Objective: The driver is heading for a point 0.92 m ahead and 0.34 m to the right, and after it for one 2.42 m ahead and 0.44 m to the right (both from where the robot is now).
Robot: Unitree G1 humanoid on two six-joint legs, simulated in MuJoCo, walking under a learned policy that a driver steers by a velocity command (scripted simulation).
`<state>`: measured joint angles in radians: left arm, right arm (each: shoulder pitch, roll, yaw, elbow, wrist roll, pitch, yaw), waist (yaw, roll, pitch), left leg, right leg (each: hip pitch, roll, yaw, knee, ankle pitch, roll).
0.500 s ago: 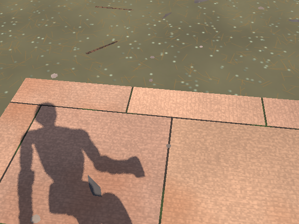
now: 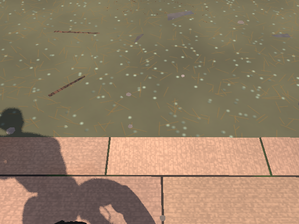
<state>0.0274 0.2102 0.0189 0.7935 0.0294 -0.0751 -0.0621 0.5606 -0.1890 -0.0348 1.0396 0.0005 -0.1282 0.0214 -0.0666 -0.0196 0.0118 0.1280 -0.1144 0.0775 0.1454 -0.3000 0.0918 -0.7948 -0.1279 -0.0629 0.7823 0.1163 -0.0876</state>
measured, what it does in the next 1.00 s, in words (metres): walks ahead, turning right: right foot, then left foot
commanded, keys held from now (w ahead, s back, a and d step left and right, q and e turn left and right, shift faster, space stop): w+shift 0.22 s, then w+e+shift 0.78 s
